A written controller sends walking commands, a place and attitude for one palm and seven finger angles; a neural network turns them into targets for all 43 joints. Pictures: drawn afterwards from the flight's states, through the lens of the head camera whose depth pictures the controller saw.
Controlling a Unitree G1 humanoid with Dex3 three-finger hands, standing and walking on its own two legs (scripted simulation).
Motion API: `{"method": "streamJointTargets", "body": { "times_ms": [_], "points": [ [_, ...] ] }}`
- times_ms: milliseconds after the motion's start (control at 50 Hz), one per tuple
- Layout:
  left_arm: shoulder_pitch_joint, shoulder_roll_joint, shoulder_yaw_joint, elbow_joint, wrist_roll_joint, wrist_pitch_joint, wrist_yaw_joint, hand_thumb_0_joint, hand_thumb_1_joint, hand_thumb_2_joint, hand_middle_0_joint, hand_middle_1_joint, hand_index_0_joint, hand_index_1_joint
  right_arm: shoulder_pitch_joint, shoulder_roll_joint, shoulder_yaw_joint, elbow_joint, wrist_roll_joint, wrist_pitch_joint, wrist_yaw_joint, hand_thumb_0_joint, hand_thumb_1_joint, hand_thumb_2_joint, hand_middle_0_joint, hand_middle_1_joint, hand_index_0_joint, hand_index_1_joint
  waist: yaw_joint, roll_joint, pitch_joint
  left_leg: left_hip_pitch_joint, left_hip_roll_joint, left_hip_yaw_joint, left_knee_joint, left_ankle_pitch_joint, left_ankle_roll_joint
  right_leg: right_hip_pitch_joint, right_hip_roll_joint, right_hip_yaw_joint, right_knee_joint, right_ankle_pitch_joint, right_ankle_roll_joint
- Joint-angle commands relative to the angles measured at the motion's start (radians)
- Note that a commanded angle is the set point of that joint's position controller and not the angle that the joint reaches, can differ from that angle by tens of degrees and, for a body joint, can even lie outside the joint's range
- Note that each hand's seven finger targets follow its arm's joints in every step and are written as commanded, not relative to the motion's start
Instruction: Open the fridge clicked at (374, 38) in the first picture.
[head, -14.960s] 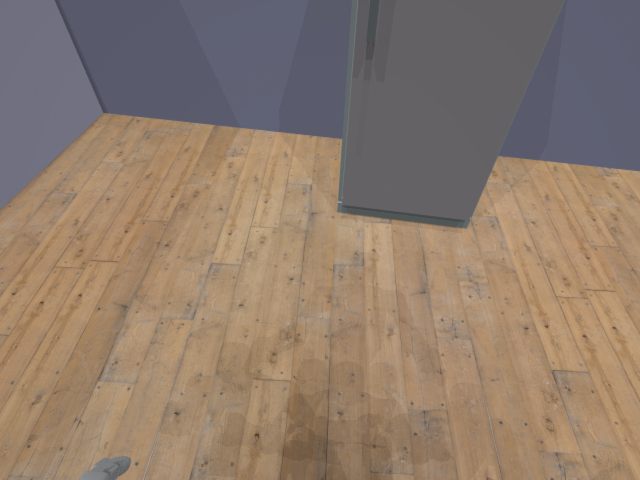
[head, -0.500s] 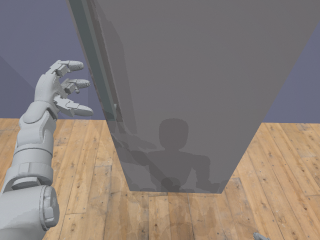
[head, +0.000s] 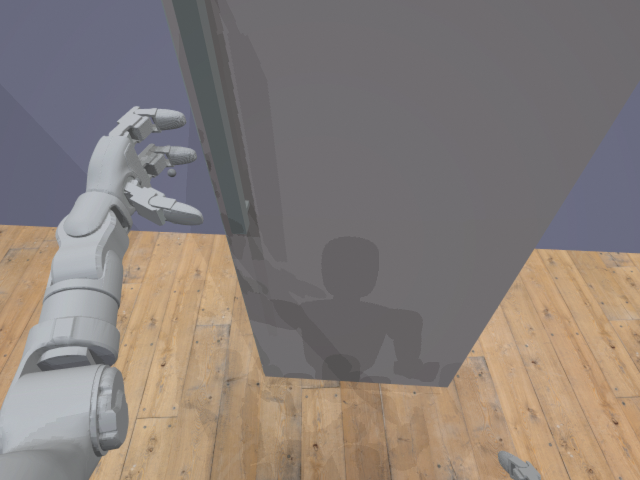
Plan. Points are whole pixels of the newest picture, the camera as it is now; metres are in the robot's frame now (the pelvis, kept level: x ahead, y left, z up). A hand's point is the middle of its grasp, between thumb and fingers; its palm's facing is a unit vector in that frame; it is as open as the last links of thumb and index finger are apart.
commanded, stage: move the hooked fingers beside the handle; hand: left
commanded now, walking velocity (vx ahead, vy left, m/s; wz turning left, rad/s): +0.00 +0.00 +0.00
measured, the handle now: (221, 118) +0.50 +0.15 +0.21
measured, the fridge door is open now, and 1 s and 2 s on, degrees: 0 0 0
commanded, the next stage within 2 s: feel for the door with the fingertips in 0.52 s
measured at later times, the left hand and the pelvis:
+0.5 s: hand (177, 170) +0.43 +0.20 +0.18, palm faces -0.01 -1.00 -0.01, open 14.0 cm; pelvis +0.00 +0.00 +0.00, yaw +0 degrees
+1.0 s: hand (208, 173) +0.43 +0.16 +0.18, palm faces -0.04 -1.00 +0.01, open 14.0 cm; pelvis +0.00 +0.00 +0.00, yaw +0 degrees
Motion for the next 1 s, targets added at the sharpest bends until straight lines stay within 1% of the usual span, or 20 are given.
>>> {"method": "streamJointTargets", "body": {
  "times_ms": [0, 40, 100, 180, 220, 280, 340, 400, 520, 560, 580, 620, 640, 680, 780, 820, 840, 860, 880, 980],
  "points": [
    [-0.522, 0.226, 0.039, -0.111, -0.025, -0.031, -0.003, 0.0, -0.5, 0.3, -0.3, -1.2, -0.3, -1.2, -0.019, -0.139, -0.046, -0.099, 0.001, -0.046, -0.011, 0.0, -0.9, -0.9, 0.2, 0.3, 0.2, 0.3, -0.029, -0.02, -0.238, 0.19, -0.002, -0.065, -0.048, 0.168, 0.03, -0.058, 0.003, 0.022, -0.066, 0.234, -0.002],
    [-0.464, 0.236, 0.046, -0.03, -0.007, 0.0, 0.002, 0.0, -0.5, 0.3, -0.3, -1.2, -0.3, -1.2, -0.012, -0.144, -0.045, -0.1, 0.001, -0.036, -0.008, 0.0, -0.9, -0.9, 0.2, 0.3, 0.2, 0.3, -0.017, -0.034, -0.202, 0.141, -0.006, -0.059, -0.052, 0.163, 0.029, -0.051, -0.002, 0.02, -0.061, 0.235, -0.004],
    [-0.468, 0.235, 0.036, -0.031, 0.011, 0.003, 0.01, 0.0, -0.5, 0.3, -0.3, -1.2, -0.3, -1.2, -0.002, -0.142, -0.047, -0.114, -0.001, -0.026, -0.001, 0.0, -0.9, -0.9, 0.2, 0.3, 0.2, 0.3, -0.014, -0.006, -0.219, 0.128, -0.008, -0.056, -0.046, 0.165, 0.026, -0.054, -0.006, 0.021, -0.053, 0.233, -0.005],
    [-0.518, 0.274, 0.077, -0.242, -0.003, -0.081, 0.016, 0.0, -0.5, 0.3, -0.3, -1.2, -0.3, -1.2, -0.002, -0.139, -0.057, -0.146, -0.011, -0.038, 0.005, 0.0, -0.9, -0.9, 0.2, 0.3, 0.2, 0.3, 0.003, 0.013, -0.407, 0.249, 0.0, -0.067, -0.024, 0.299, 0.024, 0.016, 0.002, 0.028, -0.025, 0.333, -0.009],
    [-0.551, 0.258, 0.055, -0.315, -0.016, -0.111, 0.014, 0.0, -0.5, 0.3, -0.3, -1.2, -0.3, -1.2, -0.005, -0.136, -0.055, -0.145, -0.011, -0.041, 0.002, 0.0, -0.9, -0.9, 0.2, 0.3, 0.2, 0.3, -0.01, 0.016, -0.432, 0.29, 0.007, -0.071, -0.019, 0.34, 0.024, 0.019, 0.006, 0.027, -0.026, 0.347, -0.006],
    [-0.556, 0.257, 0.059, -0.255, -0.013, -0.092, 0.014, 0.0, -0.5, 0.3, -0.3, -1.2, -0.3, -1.2, -0.006, -0.137, -0.052, -0.119, -0.007, -0.045, -0.003, 0.0, -0.9, -0.9, 0.2, 0.3, 0.2, 0.3, -0.022, 0.023, -0.331, 0.256, 0.007, -0.07, -0.037, 0.271, 0.025, -0.022, 0.011, 0.024, -0.048, 0.297, -0.005],
    [-0.479, 0.238, 0.053, -0.172, -0.002, -0.038, 0.018, 0.0, -0.5, 0.3, -0.3, -1.2, -0.3, -1.2, -0.011, -0.138, -0.05, -0.111, -0.003, -0.041, -0.002, 0.0, -0.9, -0.9, 0.2, 0.3, 0.2, 0.3, -0.009, 0.037, -0.252, 0.209, 0.002, -0.066, -0.049, 0.241, 0.024, -0.037, 0.008, 0.019, -0.057, 0.271, -0.009],
    [-0.444, 0.21, 0.03, -0.113, 0.003, 0.009, 0.013, 0.0, -0.5, 0.3, -0.3, -1.2, -0.3, -1.2, -0.002, -0.139, -0.052, -0.11, -0.001, -0.031, 0.0, 0.0, -0.9, -0.9, 0.2, 0.3, 0.2, 0.3, -0.013, 0.024, -0.225, 0.172, -0.003, -0.058, -0.048, 0.214, 0.025, -0.049, 0.005, 0.018, -0.06, 0.264, -0.008],
    [-0.435, 0.229, 0.053, -0.242, -0.024, -0.03, 0.009, 0.0, -0.5, 0.3, -0.3, -1.2, -0.3, -1.2, -0.014, -0.137, -0.057, -0.143, -0.006, -0.027, 0.002, 0.0, -0.9, -0.9, 0.2, 0.3, 0.2, 0.3, -0.002, -0.055, -0.331, 0.21, -0.002, -0.051, -0.03, 0.275, 0.034, 0.019, 0.006, 0.023, -0.045, 0.334, -0.002],
    [-0.495, 0.283, 0.091, -0.282, -0.019, -0.049, 0.016, 0.0, -0.5, 0.3, -0.3, -1.2, -0.3, -1.2, -0.016, -0.137, -0.056, -0.138, -0.006, -0.028, -0.001, 0.0, -0.9, -0.9, 0.2, 0.3, 0.2, 0.3, -0.007, -0.037, -0.342, 0.221, -0.003, -0.053, -0.031, 0.274, 0.035, 0.023, 0.007, 0.032, -0.046, 0.343, -0.001],
    [-0.504, 0.252, 0.065, -0.3, -0.018, -0.052, 0.017, 0.0, -0.5, 0.3, -0.3, -1.2, -0.3, -1.2, -0.024, -0.131, -0.053, -0.141, -0.006, -0.029, -0.001, 0.0, -0.9, -0.9, 0.2, 0.3, 0.2, 0.3, -0.01, -0.003, -0.338, 0.229, -0.005, -0.049, -0.031, 0.276, 0.035, 0.018, 0.005, 0.034, -0.047, 0.346, -0.001],
    [-0.516, 0.268, 0.062, -0.279, -0.009, -0.05, 0.023, 0.0, -0.5, 0.3, -0.3, -1.2, -0.3, -1.2, -0.026, -0.133, -0.05, -0.133, -0.003, -0.026, -0.005, 0.0, -0.9, -0.9, 0.2, 0.3, 0.2, 0.3, -0.018, -0.003, -0.299, 0.211, -0.004, -0.047, -0.031, 0.248, 0.036, 0.004, 0.004, 0.033, -0.055, 0.316, 0.001],
    [-0.543, 0.212, 0.018, -0.282, -0.009, -0.044, 0.023, 0.0, -0.5, 0.3, -0.3, -1.2, -0.3, -1.2, -0.039, -0.126, -0.047, -0.13, -0.001, -0.029, -0.004, 0.0, -0.9, -0.9, 0.2, 0.3, 0.2, 0.3, -0.028, 0.054, -0.283, 0.226, -0.006, -0.049, -0.033, 0.235, 0.033, -0.024, 0.004, 0.034, -0.058, 0.301, -0.001],
    [-0.513, 0.209, 0.022, -0.243, -0.005, -0.027, 0.024, 0.0, -0.5, 0.3, -0.3, -1.2, -0.3, -1.2, -0.032, -0.127, -0.047, -0.123, -0.002, -0.031, -0.004, 0.0, -0.9, -0.9, 0.2, 0.3, 0.2, 0.3, -0.019, 0.075, -0.27, 0.223, -0.006, -0.056, -0.034, 0.233, 0.027, -0.038, 0.005, 0.027, -0.058, 0.285, -0.007],
    [-0.501, 0.122, -0.041, -0.211, -0.022, 0.01, 0.02, 0.0, -0.5, 0.3, -0.3, -1.2, -0.3, -1.2, -0.038, -0.127, -0.049, -0.124, 0.002, -0.028, 0.0, 0.0, -0.9, -0.9, 0.2, 0.3, 0.2, 0.3, -0.03, 0.004, -0.281, 0.212, -0.008, -0.057, -0.031, 0.221, 0.029, -0.037, 0.006, 0.02, -0.057, 0.292, -0.003],
    [-0.482, 0.127, -0.025, -0.194, -0.027, 0.015, 0.029, 0.0, -0.5, 0.3, -0.3, -1.2, -0.3, -1.2, -0.036, -0.13, -0.052, -0.126, -0.001, -0.028, 0.001, 0.0, -0.9, -0.9, 0.2, 0.3, 0.2, 0.3, -0.024, -0.057, -0.278, 0.199, -0.008, -0.057, -0.028, 0.22, 0.034, -0.029, 0.006, 0.018, -0.057, 0.296, 0.0],
    [-0.51, 0.136, -0.015, -0.203, -0.028, 0.012, 0.036, 0.0, -0.5, 0.3, -0.3, -1.2, -0.3, -1.2, -0.039, -0.129, -0.052, -0.124, -0.001, -0.027, 0.002, 0.0, -0.9, -0.9, 0.2, 0.3, 0.2, 0.3, -0.027, -0.054, -0.283, 0.197, -0.01, -0.057, -0.029, 0.219, 0.034, -0.025, 0.005, 0.021, -0.055, 0.301, 0.001],
    [-0.491, 0.178, 0.027, -0.212, -0.023, 0.009, 0.047, 0.0, -0.5, 0.3, -0.3, -1.2, -0.3, -1.2, -0.035, -0.129, -0.054, -0.127, -0.004, -0.026, 0.003, 0.0, -0.9, -0.9, 0.2, 0.3, 0.2, 0.3, -0.009, -0.059, -0.315, 0.194, -0.011, -0.056, -0.027, 0.23, 0.033, -0.001, 0.004, 0.025, -0.049, 0.312, 0.0],
    [-0.505, 0.141, -0.005, -0.233, -0.019, 0.005, 0.053, 0.0, -0.5, 0.3, -0.3, -1.2, -0.3, -1.2, -0.043, -0.123, -0.049, -0.131, -0.004, -0.025, 0.006, 0.0, -0.9, -0.9, 0.2, 0.3, 0.2, 0.3, -0.013, -0.025, -0.311, 0.2, -0.013, -0.052, -0.026, 0.242, 0.032, -0.004, 0.002, 0.026, -0.044, 0.326, -0.001],
    [-0.467, 0.194, 0.053, -0.287, 0.003, -0.022, 0.099, 0.0, -0.5, 0.3, -0.3, -1.2, -0.3, -1.2, -0.04, -0.117, -0.052, -0.134, -0.013, -0.022, 0.015, 0.0, -0.9, -0.9, 0.2, 0.3, 0.2, 0.3, 0.013, -0.042, -0.35, 0.197, -0.012, -0.047, -0.024, 0.287, 0.033, 0.049, 0.003, 0.032, -0.032, 0.379, 0.0]
  ]
}}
